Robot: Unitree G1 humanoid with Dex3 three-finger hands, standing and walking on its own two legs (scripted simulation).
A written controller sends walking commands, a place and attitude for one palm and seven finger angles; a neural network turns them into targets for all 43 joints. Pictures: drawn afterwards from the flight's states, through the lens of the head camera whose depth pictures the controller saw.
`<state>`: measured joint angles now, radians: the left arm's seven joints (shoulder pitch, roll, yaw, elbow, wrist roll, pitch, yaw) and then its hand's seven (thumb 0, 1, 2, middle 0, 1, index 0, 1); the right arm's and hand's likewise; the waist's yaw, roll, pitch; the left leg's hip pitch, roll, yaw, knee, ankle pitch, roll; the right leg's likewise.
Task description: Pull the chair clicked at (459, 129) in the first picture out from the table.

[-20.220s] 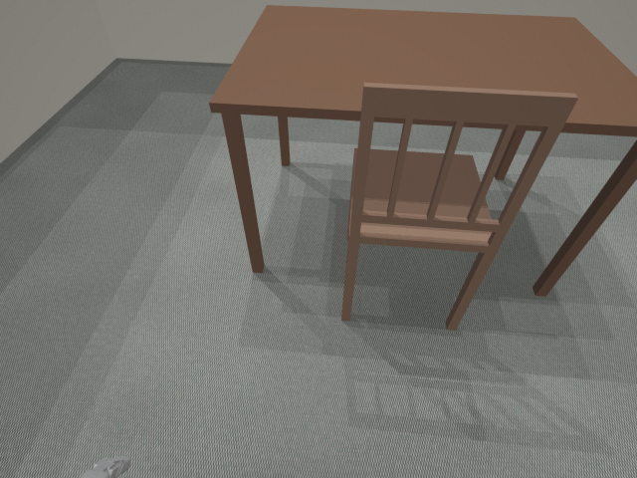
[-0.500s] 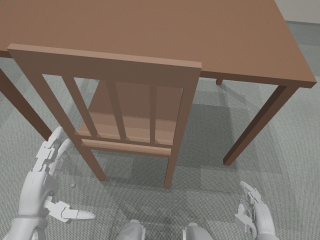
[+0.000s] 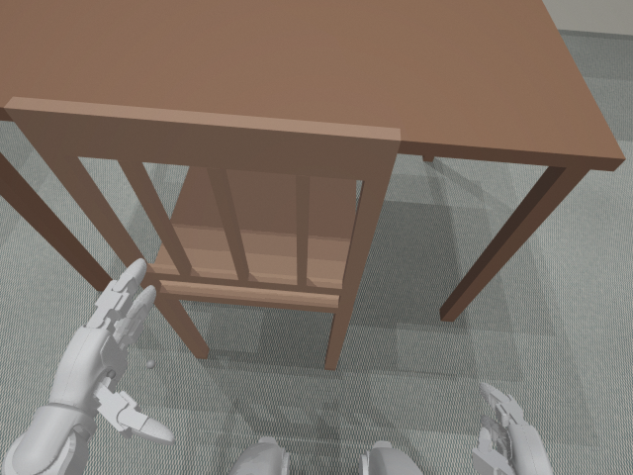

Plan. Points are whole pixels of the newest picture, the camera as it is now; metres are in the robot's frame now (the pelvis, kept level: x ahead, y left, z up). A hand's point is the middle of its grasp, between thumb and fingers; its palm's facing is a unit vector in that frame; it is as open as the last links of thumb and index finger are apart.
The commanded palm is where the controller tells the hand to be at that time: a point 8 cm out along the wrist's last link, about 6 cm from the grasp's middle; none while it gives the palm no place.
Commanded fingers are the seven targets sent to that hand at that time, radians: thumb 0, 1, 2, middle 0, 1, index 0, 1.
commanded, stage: raise the hand toward the chair's back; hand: left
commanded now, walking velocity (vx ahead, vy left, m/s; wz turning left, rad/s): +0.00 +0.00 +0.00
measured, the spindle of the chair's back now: (232, 231) +0.45 +0.15 -0.01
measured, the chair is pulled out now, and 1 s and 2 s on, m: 0.00 0.00 0.00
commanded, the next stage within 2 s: aim the fingers beside a spindle in 0.34 s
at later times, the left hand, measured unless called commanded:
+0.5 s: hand (145, 355) +0.24 +0.20 +0.05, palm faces -0.01 -1.00 -0.08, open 16.9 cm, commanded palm +0.22 +0.25 +0.04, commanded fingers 0.00 -0.50 0.30 -0.06 -0.08 -0.06 -0.08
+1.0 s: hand (190, 353) +0.26 +0.16 +0.02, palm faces -0.11 -0.99 -0.04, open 16.9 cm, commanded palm +0.25 +0.22 +0.02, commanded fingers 0.00 -0.50 0.30 -0.06 -0.08 -0.06 -0.08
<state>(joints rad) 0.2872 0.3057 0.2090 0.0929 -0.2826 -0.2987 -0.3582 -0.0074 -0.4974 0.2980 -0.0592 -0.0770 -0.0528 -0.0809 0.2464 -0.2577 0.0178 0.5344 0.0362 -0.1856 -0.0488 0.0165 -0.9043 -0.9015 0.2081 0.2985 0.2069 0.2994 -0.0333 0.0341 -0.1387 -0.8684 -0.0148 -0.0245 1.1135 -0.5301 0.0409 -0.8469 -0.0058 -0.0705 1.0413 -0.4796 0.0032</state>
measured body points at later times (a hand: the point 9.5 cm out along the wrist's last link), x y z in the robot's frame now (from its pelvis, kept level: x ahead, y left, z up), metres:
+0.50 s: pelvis +0.00 -0.01 +0.00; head +0.08 +0.00 +0.44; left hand +0.24 +0.25 +0.06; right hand +0.19 -0.25 -0.08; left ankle +0.00 +0.09 -0.66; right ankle +0.01 -0.13 -0.66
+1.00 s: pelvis +0.00 -0.02 -0.01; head +0.09 -0.01 +0.43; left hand +0.26 +0.21 +0.02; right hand +0.16 -0.26 -0.10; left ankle +0.00 +0.09 -0.66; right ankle +0.01 -0.13 -0.66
